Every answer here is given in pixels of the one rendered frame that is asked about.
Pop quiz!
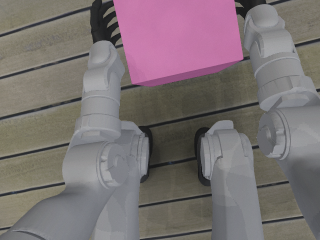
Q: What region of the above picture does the right robot hand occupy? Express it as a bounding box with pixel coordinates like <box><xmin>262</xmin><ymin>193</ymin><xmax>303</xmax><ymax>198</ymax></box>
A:
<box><xmin>234</xmin><ymin>0</ymin><xmax>267</xmax><ymax>20</ymax></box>

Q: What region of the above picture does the left robot hand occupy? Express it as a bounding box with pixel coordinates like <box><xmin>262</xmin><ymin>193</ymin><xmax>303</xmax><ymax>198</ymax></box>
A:
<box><xmin>90</xmin><ymin>0</ymin><xmax>121</xmax><ymax>46</ymax></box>

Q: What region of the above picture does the robot left thigh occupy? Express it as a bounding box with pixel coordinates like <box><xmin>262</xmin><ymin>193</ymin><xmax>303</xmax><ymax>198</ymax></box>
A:
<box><xmin>91</xmin><ymin>129</ymin><xmax>149</xmax><ymax>240</ymax></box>

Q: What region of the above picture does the robot left forearm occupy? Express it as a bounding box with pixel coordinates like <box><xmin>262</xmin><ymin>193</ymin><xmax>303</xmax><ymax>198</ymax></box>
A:
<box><xmin>62</xmin><ymin>40</ymin><xmax>125</xmax><ymax>176</ymax></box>

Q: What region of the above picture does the robot left upper arm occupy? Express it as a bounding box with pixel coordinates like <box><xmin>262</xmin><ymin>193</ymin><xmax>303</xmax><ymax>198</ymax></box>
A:
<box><xmin>0</xmin><ymin>140</ymin><xmax>129</xmax><ymax>240</ymax></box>

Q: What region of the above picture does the carton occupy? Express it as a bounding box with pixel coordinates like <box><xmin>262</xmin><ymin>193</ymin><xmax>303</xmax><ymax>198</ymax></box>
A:
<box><xmin>113</xmin><ymin>0</ymin><xmax>244</xmax><ymax>87</ymax></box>

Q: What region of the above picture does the left robot shin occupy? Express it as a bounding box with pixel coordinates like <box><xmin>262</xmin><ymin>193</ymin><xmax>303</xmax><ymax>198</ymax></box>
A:
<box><xmin>121</xmin><ymin>121</ymin><xmax>144</xmax><ymax>177</ymax></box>

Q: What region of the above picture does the robot right upper arm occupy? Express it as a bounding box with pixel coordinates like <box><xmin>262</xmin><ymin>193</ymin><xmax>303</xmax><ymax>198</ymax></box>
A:
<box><xmin>256</xmin><ymin>105</ymin><xmax>320</xmax><ymax>240</ymax></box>

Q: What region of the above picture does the robot right forearm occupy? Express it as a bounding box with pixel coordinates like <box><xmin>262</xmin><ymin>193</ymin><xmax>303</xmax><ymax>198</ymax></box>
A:
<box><xmin>243</xmin><ymin>4</ymin><xmax>320</xmax><ymax>112</ymax></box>

